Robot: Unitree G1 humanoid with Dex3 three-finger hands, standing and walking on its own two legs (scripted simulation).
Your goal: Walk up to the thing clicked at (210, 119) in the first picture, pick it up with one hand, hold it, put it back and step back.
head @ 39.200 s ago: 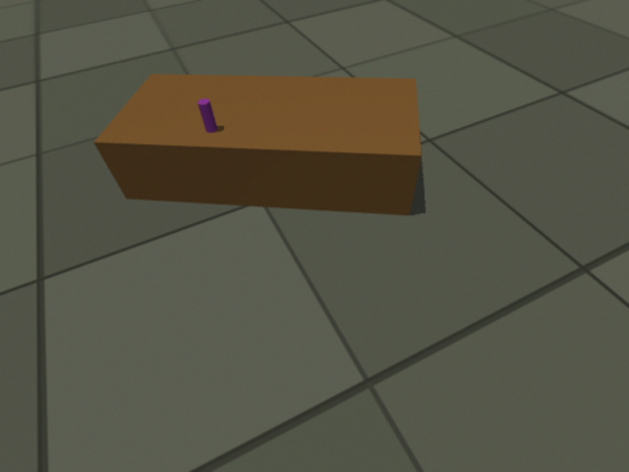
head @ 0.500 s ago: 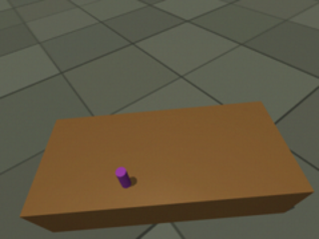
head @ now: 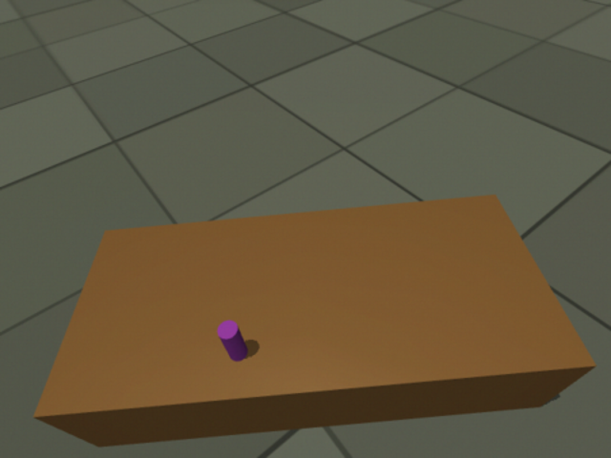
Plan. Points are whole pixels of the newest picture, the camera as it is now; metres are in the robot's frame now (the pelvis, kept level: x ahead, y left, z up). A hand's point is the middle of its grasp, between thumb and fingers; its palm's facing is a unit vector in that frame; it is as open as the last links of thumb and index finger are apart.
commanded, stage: stand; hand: left
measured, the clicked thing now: (233, 341) +0.47 +0.23 -0.39
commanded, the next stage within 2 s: step back in 0.06 s
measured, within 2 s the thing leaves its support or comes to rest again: neither
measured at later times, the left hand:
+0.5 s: hand out of the picture +0.08 +0.31 -0.18, palm faces -0.04 -0.93 -0.35, open 7.4 cm
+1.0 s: hand out of the picture -0.04 +0.31 -0.15, palm faces -0.04 -0.91 -0.41, open 7.4 cm
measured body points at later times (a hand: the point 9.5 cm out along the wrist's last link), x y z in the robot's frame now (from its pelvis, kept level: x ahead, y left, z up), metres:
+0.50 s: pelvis -0.07 +0.05 -0.02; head +0.02 +0.08 +0.42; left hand +0.08 +0.36 -0.15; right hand -0.01 -0.27 -0.13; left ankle -0.06 +0.14 -0.75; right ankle -0.07 -0.09 -0.69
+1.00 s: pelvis -0.17 +0.05 -0.02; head -0.11 +0.03 +0.43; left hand -0.04 +0.35 -0.12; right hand -0.08 -0.27 -0.14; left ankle -0.20 +0.19 -0.67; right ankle -0.12 -0.07 -0.75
